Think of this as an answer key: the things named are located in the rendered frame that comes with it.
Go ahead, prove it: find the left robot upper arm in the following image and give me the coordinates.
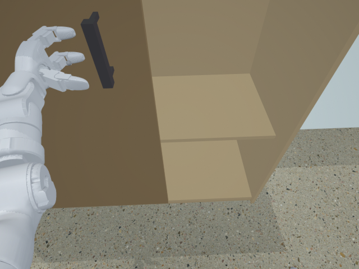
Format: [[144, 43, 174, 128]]
[[0, 162, 56, 269]]

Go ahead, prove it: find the robot left hand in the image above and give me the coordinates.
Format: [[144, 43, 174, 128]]
[[15, 26, 89, 92]]

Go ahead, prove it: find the handle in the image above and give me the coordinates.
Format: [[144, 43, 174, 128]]
[[81, 12, 114, 89]]

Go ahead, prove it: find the wardrobe door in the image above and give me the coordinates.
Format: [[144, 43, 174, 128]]
[[0, 0, 168, 208]]

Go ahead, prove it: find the left robot forearm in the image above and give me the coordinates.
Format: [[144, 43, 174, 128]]
[[0, 71, 47, 168]]

